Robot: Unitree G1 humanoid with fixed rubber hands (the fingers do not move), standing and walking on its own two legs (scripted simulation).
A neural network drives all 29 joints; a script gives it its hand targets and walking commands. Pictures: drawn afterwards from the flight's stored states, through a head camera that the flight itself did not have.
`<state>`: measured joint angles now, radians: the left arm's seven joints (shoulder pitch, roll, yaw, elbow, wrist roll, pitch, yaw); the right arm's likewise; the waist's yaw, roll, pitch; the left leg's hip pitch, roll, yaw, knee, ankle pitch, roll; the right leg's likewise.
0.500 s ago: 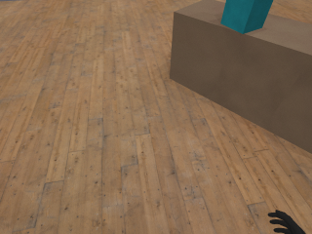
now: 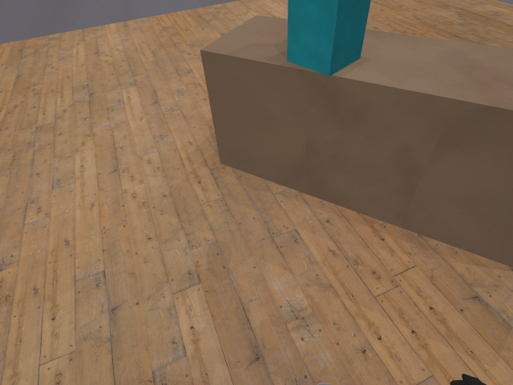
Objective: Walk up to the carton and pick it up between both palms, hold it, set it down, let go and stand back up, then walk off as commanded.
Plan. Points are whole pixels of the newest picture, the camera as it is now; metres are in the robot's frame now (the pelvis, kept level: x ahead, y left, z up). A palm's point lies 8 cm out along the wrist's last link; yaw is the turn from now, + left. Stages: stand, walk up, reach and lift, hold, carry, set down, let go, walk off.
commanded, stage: walk up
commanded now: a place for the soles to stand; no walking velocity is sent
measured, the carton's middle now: (326, 26) +1.32 -0.21 +0.06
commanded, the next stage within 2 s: none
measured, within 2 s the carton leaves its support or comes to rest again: neither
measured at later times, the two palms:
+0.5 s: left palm (65, 261) +0.37 +0.41 -0.04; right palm (435, 345) +0.21 -0.23 -0.01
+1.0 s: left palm (152, 173) +0.65 +0.31 -0.06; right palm (422, 283) +0.33 -0.27 -0.05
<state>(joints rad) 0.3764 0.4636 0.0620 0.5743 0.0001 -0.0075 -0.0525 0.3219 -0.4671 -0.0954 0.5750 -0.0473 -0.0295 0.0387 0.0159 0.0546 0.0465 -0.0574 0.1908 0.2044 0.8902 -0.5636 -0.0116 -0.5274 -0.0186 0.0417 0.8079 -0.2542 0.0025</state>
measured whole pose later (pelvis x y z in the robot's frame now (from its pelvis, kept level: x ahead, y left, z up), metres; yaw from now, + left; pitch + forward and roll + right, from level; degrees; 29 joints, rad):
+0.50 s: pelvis +0.21 +0.11 +0.03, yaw -10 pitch -4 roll -4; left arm 0.38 0.48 0.05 0.56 0.00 -0.01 0.01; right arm 0.45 -0.47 -0.09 0.53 -0.04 -0.03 0.02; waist -0.02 0.01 0.06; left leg -0.31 0.11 0.17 0.67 -0.30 0.03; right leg -0.48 0.06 0.13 1.22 -0.40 -0.01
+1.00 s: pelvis +0.42 +0.05 +0.01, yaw -21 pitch -2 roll -2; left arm 0.32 0.45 0.05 0.56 0.00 0.01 0.02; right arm 0.50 -0.47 -0.09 0.53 -0.05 0.00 0.02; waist -0.04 0.03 0.07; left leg 0.00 0.16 0.33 0.76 -0.59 0.00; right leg -0.47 0.06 0.04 0.71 -0.20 -0.01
